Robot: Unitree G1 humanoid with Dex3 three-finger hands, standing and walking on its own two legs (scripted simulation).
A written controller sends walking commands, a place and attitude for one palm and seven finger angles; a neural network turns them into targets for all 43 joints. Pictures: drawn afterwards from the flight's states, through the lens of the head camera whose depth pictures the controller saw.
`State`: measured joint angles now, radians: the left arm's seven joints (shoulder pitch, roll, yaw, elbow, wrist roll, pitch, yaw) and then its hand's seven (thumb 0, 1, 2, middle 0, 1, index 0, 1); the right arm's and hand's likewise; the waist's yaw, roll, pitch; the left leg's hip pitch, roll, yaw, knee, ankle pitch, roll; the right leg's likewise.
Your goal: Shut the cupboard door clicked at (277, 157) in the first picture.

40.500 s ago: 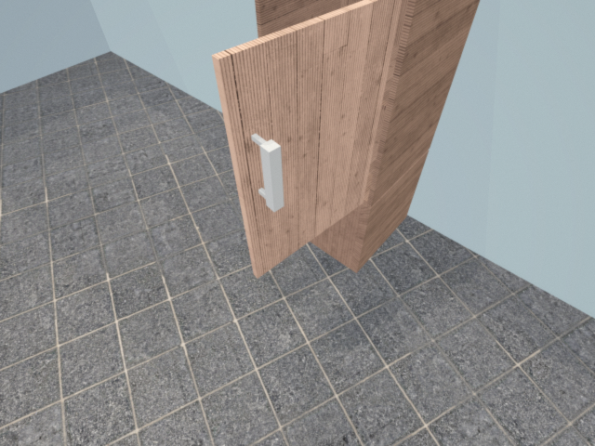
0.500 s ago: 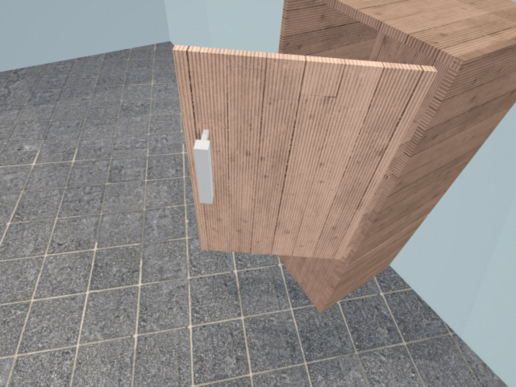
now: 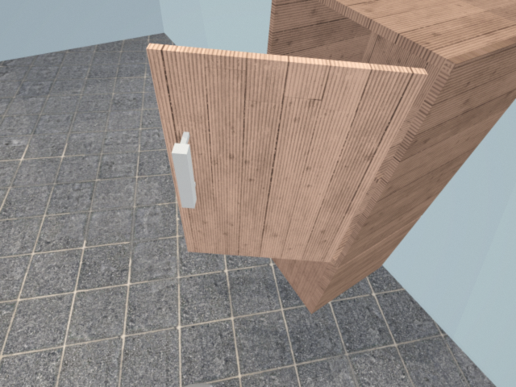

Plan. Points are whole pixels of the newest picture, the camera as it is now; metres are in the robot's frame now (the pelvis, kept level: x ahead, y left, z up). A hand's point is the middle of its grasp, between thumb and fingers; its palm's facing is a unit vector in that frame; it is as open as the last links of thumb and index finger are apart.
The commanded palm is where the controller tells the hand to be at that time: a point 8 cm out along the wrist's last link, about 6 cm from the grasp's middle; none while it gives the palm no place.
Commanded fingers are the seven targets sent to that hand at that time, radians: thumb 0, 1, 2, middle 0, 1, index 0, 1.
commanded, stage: come to a stop and stand still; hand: left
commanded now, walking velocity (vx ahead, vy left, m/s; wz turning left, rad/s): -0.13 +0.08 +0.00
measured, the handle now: (187, 170) +0.48 +0.18 +0.03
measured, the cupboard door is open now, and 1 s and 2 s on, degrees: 55 55 55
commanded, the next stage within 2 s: look again from close up in 1.66 s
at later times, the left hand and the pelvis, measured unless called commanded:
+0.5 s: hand out of the picture +0.04 +0.17 -0.17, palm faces -0.01 -0.97 -0.24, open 7.3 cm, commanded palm none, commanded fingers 0.00 0.90 0.90 -0.20 -0.30 -0.20 -0.30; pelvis -0.01 -0.02 +0.00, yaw -1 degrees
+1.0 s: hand out of the picture +0.00 +0.17 -0.18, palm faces -0.01 -0.98 -0.19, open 7.4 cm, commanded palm none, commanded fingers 0.00 0.90 0.90 -0.20 -0.30 -0.20 -0.30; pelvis -0.04 -0.01 +0.00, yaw +0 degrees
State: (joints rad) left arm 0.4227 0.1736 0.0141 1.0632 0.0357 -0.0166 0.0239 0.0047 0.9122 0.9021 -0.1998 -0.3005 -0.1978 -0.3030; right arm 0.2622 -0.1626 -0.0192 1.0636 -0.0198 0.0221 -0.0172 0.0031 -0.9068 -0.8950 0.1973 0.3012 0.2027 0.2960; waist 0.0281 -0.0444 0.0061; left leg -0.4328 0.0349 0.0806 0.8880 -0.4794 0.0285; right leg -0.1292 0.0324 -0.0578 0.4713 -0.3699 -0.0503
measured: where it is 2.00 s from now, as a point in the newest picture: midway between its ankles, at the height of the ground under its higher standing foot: outside the picture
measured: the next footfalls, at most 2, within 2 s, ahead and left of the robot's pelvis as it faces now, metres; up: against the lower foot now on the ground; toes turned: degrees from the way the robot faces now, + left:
right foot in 0.30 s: +0.02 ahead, -0.12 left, +0.00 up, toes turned -4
